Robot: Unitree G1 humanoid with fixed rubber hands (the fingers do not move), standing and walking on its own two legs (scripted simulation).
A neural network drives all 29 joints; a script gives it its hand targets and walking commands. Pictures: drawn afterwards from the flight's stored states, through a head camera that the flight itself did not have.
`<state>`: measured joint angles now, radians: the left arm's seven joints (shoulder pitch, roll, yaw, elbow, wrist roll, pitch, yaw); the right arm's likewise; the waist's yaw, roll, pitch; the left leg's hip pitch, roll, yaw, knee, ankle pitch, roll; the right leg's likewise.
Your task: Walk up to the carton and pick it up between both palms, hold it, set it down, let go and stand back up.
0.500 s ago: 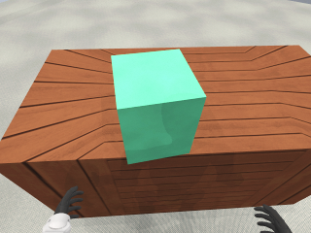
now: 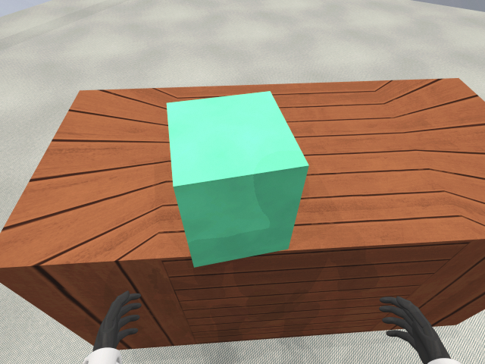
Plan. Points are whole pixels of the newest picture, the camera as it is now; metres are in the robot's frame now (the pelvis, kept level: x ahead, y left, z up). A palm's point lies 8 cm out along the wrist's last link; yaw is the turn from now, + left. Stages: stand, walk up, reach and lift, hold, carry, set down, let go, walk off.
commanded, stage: reach and lift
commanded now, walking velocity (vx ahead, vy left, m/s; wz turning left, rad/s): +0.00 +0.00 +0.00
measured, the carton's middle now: (231, 180) +0.44 +0.05 +0.04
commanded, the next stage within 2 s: none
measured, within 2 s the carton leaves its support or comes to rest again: neither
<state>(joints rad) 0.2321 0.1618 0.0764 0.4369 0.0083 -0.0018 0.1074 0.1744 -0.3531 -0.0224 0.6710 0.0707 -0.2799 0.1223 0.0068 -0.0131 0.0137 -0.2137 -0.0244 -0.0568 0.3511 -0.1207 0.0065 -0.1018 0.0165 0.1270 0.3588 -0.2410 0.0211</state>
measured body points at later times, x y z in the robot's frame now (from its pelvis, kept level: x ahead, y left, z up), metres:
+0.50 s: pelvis +0.00 +0.00 +0.00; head +0.00 +0.00 +0.45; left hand +0.20 +0.21 +0.00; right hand +0.21 -0.24 +0.01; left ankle +0.04 +0.12 -0.75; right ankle -0.03 -0.14 -0.75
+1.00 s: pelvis +0.00 +0.00 +0.00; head +0.00 +0.00 +0.45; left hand +0.24 +0.20 +0.04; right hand +0.26 -0.22 +0.06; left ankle +0.04 +0.12 -0.75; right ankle -0.03 -0.14 -0.75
